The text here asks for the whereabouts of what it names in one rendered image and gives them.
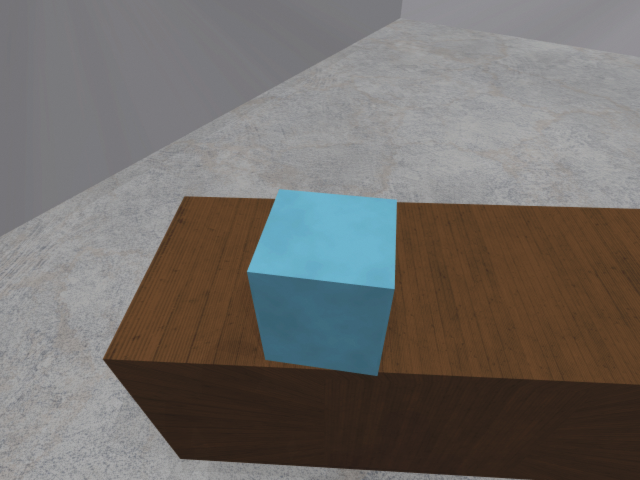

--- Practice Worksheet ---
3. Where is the carton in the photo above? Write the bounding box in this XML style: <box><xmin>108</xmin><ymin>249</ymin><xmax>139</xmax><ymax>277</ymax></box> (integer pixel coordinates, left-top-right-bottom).
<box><xmin>247</xmin><ymin>189</ymin><xmax>397</xmax><ymax>376</ymax></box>

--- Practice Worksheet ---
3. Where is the pedestal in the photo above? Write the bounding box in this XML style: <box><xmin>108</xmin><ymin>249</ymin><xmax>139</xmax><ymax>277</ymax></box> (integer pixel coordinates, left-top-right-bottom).
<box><xmin>103</xmin><ymin>196</ymin><xmax>640</xmax><ymax>480</ymax></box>

